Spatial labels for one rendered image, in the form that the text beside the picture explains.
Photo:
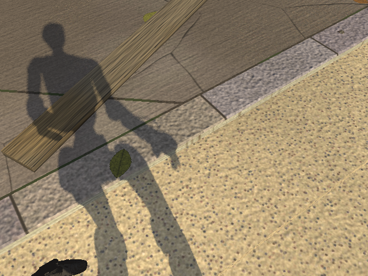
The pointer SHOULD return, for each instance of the robot left hand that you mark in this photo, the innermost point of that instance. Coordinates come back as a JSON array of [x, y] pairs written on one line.
[[62, 268]]

